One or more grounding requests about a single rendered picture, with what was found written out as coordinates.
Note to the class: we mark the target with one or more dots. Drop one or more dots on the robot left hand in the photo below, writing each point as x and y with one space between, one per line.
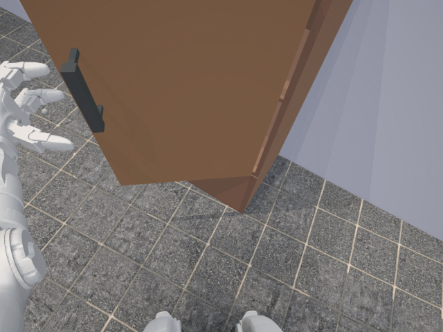
25 104

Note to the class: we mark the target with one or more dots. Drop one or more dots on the robot right shin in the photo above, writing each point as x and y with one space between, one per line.
249 313

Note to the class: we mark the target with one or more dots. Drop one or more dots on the handle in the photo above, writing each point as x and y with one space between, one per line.
73 77

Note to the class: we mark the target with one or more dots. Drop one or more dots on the left robot forearm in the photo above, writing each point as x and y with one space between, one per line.
11 190

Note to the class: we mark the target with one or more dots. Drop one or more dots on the right robot thigh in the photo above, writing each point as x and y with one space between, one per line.
257 323

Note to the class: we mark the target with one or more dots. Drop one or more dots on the cupboard door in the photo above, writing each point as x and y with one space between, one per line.
188 87

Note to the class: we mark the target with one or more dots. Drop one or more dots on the robot left upper arm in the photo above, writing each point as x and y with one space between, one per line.
21 266

